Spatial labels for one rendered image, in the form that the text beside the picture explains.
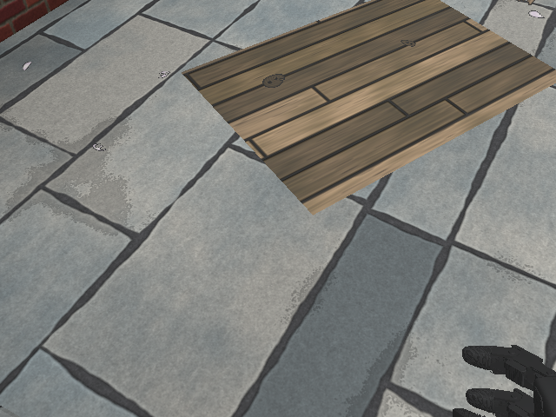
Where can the robot right hand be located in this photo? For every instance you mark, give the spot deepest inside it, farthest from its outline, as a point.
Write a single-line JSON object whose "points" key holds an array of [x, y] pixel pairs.
{"points": [[523, 368]]}

